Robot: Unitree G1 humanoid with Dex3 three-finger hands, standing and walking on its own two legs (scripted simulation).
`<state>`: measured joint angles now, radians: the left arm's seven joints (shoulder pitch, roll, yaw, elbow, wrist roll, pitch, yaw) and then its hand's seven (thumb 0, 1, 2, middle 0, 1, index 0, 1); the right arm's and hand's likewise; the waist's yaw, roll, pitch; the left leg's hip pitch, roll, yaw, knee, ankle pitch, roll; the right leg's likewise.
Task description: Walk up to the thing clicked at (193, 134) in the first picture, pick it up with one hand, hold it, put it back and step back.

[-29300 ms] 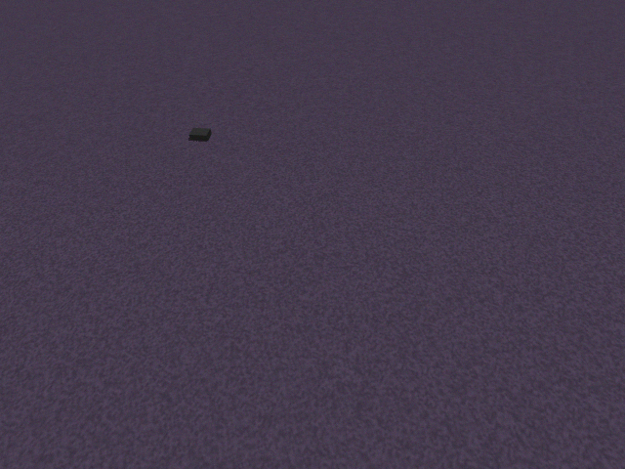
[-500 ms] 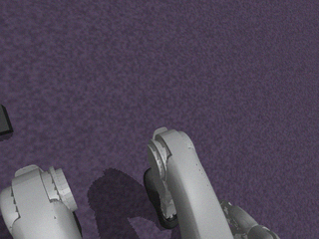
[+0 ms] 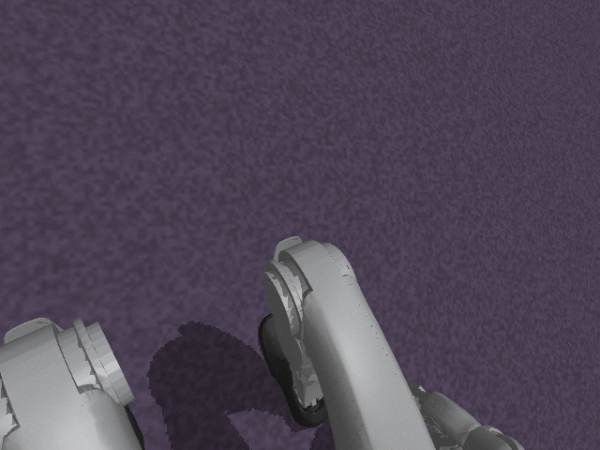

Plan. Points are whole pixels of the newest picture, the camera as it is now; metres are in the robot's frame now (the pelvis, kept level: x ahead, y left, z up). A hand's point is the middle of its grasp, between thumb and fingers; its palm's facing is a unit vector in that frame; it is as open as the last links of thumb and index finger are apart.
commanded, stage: rest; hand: left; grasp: from above
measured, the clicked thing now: out of the picture +0.42 +0.32 -0.27
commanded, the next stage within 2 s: open in 0.08 s
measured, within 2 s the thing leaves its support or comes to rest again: rests again in 1.32 s
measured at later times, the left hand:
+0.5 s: hand out of the picture +0.42 +0.32 -0.24, palm faces -0.44 -0.15 -0.89, open 10.1 cm
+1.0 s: hand out of the picture +0.42 +0.32 -0.24, palm faces -0.44 -0.16 -0.88, open 12.7 cm
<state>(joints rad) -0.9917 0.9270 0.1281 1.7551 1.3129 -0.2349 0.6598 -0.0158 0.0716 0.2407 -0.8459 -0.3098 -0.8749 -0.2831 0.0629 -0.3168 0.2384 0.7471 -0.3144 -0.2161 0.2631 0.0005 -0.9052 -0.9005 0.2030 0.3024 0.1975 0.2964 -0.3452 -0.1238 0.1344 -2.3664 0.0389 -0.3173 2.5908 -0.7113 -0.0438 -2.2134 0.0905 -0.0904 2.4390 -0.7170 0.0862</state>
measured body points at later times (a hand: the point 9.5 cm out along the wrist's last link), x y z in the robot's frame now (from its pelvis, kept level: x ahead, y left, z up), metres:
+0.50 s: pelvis +0.00 +0.00 +0.00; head +0.25 +0.13 +0.34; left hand +0.43 +0.33 -0.19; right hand +0.07 -0.26 -0.07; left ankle +0.06 +0.14 -0.26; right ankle +0.11 -0.14 -0.26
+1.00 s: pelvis +0.00 +0.00 +0.00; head +0.26 +0.13 +0.34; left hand +0.44 +0.33 -0.19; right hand +0.07 -0.26 -0.06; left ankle +0.06 +0.14 -0.26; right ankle +0.11 -0.14 -0.26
